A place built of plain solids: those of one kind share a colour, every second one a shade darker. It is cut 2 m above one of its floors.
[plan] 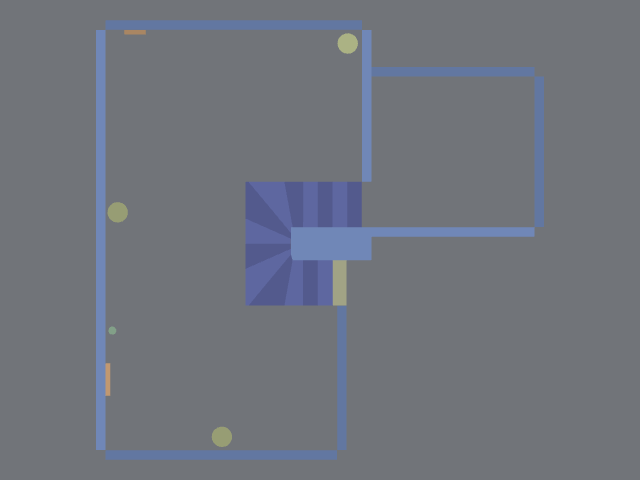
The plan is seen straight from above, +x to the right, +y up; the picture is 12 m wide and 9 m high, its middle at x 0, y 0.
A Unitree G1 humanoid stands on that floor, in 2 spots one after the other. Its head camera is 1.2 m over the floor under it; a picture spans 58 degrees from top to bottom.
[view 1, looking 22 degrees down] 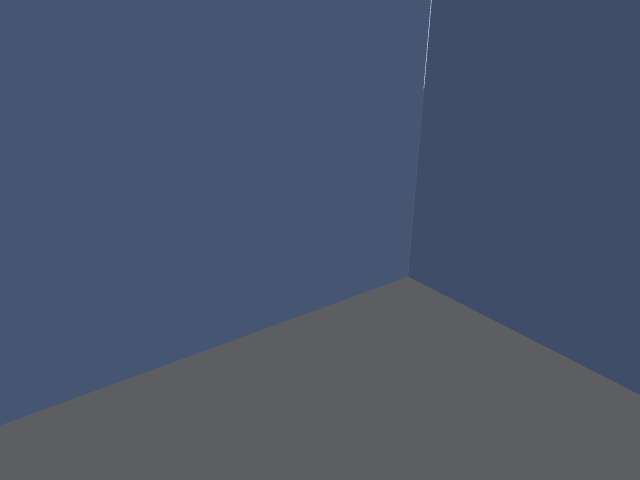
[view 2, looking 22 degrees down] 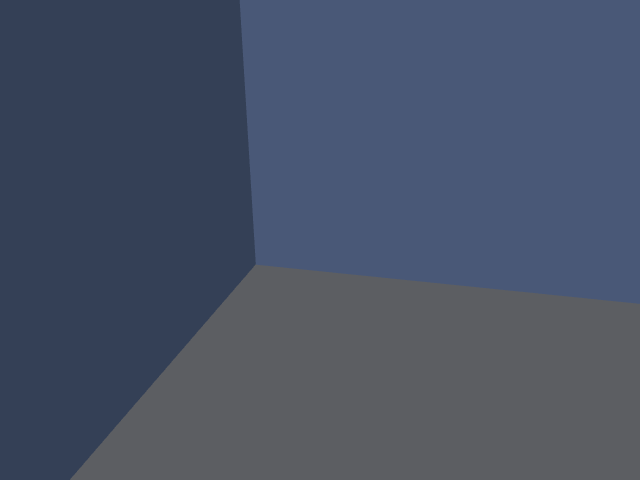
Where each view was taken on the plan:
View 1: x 2.39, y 2.04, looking -35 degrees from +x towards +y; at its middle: wall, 2.15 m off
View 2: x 1.94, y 0.68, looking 103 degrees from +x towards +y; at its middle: wall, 2.64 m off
